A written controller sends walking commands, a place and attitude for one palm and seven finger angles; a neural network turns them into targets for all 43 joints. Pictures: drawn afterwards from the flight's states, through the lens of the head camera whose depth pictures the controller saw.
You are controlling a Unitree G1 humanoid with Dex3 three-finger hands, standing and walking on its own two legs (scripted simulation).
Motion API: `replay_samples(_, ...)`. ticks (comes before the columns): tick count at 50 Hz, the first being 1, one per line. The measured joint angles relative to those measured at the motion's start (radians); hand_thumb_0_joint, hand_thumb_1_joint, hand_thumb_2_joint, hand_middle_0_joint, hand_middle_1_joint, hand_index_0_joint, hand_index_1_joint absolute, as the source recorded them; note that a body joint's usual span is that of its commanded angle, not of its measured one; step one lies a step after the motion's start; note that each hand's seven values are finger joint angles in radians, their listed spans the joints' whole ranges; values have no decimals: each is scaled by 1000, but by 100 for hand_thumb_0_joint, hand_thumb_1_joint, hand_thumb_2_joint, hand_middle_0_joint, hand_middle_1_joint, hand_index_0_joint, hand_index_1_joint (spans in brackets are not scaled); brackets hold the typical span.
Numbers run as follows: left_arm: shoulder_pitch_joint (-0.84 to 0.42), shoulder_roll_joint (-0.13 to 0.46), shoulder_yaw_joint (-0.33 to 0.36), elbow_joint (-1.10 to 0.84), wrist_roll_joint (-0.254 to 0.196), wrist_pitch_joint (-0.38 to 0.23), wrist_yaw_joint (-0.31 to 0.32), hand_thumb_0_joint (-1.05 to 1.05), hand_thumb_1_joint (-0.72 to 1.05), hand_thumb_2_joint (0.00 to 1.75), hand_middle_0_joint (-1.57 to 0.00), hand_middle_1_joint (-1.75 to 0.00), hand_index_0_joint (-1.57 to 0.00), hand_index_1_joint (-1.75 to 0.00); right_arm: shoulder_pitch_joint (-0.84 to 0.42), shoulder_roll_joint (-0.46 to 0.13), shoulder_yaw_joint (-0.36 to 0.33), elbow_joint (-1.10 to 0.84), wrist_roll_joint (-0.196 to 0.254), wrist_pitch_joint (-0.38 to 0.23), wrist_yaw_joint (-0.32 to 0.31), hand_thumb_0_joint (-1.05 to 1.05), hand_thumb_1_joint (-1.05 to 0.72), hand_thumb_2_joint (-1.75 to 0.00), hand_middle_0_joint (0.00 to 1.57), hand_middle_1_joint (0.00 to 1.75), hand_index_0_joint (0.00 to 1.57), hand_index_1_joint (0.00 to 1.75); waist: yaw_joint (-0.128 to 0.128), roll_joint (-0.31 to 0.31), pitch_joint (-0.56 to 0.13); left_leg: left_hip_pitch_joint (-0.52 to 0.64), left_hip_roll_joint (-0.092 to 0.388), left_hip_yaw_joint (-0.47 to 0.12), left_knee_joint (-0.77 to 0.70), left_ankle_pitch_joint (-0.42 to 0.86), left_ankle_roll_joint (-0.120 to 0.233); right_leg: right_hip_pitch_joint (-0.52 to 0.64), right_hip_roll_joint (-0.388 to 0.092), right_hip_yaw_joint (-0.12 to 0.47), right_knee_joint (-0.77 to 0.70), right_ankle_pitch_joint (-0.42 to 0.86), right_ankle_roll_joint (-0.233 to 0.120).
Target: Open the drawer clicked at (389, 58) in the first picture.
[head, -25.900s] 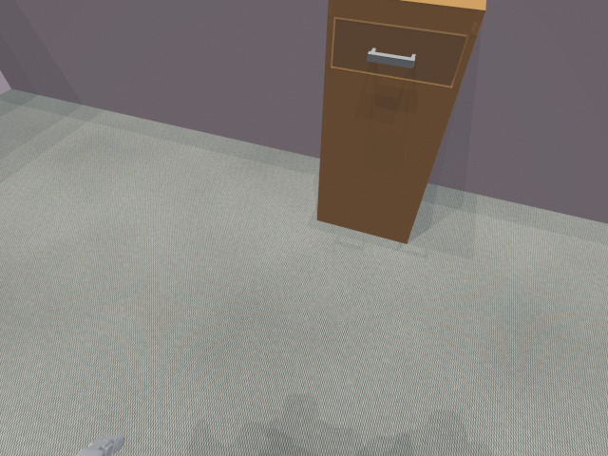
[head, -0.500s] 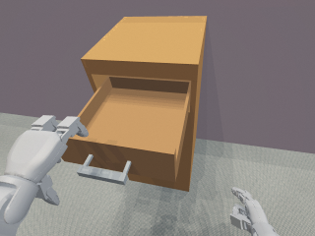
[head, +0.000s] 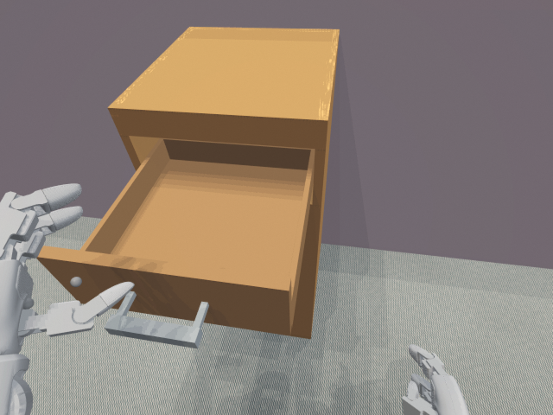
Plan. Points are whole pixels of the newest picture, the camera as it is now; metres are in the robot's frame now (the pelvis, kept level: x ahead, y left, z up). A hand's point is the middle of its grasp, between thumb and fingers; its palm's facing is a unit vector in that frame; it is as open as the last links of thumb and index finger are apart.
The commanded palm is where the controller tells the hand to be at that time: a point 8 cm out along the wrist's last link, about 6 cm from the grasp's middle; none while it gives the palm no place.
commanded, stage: draw the hand back to the body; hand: left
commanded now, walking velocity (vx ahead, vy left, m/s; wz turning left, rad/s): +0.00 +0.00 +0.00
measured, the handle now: (159, 317) +0.24 +0.20 +0.02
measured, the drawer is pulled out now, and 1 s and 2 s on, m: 0.30 0.30 0.30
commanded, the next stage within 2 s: step back with the hand held close in 0.50 s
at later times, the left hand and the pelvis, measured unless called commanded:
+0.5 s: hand (73, 304) +0.17 +0.21 +0.19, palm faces +0.43 -0.81 -0.41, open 7.6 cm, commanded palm +0.12 +0.26 +0.21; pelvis +0.00 -0.02 +0.00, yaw +1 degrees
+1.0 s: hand (51, 331) +0.15 +0.22 +0.18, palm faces +0.30 -0.79 -0.54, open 7.4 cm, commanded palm +0.08 +0.28 +0.21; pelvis -0.04 +0.00 +0.00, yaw +1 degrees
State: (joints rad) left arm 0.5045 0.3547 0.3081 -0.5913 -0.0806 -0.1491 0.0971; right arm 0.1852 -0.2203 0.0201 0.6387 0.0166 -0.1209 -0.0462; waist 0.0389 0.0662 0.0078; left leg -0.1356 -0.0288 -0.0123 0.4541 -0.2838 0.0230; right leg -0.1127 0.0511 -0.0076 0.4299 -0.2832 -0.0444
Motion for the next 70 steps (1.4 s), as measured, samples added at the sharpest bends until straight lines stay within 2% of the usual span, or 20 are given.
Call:
replay_samples(7,49,9,20,6,-2,7,0,0,31,65,-25,-68,-25,-68,-10,-2,-15,0,8,13,-8,2,-90,-90,20,30,20,30,9,9,-17,-6,8,-7,1,-3,-8,-2,8,-7,-5,-2,-8)
replay_samples(18,31,-7,28,43,-8,12,10,0,69,81,-22,-43,-23,-43,-24,-1,-15,-3,12,18,-17,1,-90,-90,20,30,20,30,19,15,-23,-1,15,-23,4,0,-22,6,16,-23,0,-3,-23)
replay_samples(25,30,-5,21,46,-9,11,10,1,83,87,-21,-34,-22,-34,-20,2,-12,-3,11,12,-18,1,-90,-90,20,30,20,30,16,13,-20,0,23,-25,3,6,-30,6,23,-27,-1,3,-32)
replay_samples(31,34,0,26,48,-10,4,8,1,87,89,-21,-32,-21,-32,-13,-2,-18,4,14,13,-17,1,-90,-90,20,30,20,30,11,20,-19,2,28,-26,2,11,-35,8,28,-27,-4,9,-36)
replay_samples(35,21,23,77,59,8,-36,2,1,88,90,-21,-31,-21,-31,-7,-12,-19,-18,20,35,-8,1,-90,-90,20,30,20,30,-13,28,-21,-60,35,-37,49,7,-16,-21,37,-46,-15,24,-39)
replay_samples(38,19,38,102,57,15,-62,1,1,89,90,-21,-31,-21,-31,-7,-18,-23,-28,24,53,-3,1,-90,-90,20,30,20,30,-31,17,-8,-101,38,-26,73,16,-3,-56,35,-53,-6,32,-39)
replay_samples(42,69,37,95,24,18,-66,2,1,89,90,-21,-31,-21,-31,-3,-25,-33,-42,25,73,0,1,-90,-90,20,30,20,30,-46,-11,5,-114,27,-7,40,27,-27,-101,18,-40,24,30,-25)
replay_samples(50,143,95,115,-74,22,-62,15,1,89,90,-21,-31,-22,-31,-2,-14,-51,-73,20,91,-9,1,-90,-90,20,30,20,30,-65,-51,17,-176,11,12,70,45,-1,-170,0,-26,65,44,-5)
replay_samples(56,142,118,156,-106,29,-70,45,1,89,90,-21,-31,-22,-31,0,15,-38,-92,-7,75,-17,1,-90,-90,20,30,20,30,-61,-80,4,-217,-4,23,87,67,13,-228,-18,-20,120,38,14)
replay_samples(60,126,90,154,-97,37,-68,66,1,89,90,-21,-31,-22,-31,5,37,-26,-89,-39,38,-21,1,-90,-90,20,30,20,30,-53,-77,-8,-249,-6,24,103,84,17,-255,-19,-5,237,-114,34)
replay_samples(63,116,64,144,-95,33,-59,77,1,89,90,-21,-31,-21,-31,9,47,-12,-75,-44,16,-16,1,-90,-90,20,30,21,30,-41,-71,-19,-281,-1,27,118,96,11,-206,-22,-1,222,-127,44)
replay_samples(65,98,40,127,-88,30,-54,76,1,89,90,-21,-31,-21,-31,-1,45,-2,-58,-43,8,-13,1,-90,-90,20,30,21,30,-34,-47,-7,-293,20,20,126,108,3,-196,-8,-16,180,-55,30)
replay_samples(67,79,30,110,-81,30,-49,69,1,89,90,-21,-31,-21,-31,-2,37,3,-44,-39,8,-9,1,-90,-90,20,30,21,30,-41,-13,9,-301,42,-4,134,119,-6,-181,15,-43,143,-5,8)
replay_samples(69,72,37,103,-76,26,-53,55,1,89,90,-21,-31,-21,-31,8,36,2,-32,-17,17,1,1,-90,-90,20,30,21,30,-42,-17,2,-332,39,-13,208,3,-17,-185,15,-51,131,12,-14)
replay_samples(70,71,40,100,-73,24,-59,49,1,89,90,-21,-31,-21,-31,15,35,-2,-23,-9,22,7,1,-90,-90,20,30,21,30,-42,-31,-1,-352,26,-15,299,-54,-25,-186,6,-49,129,17,-19)
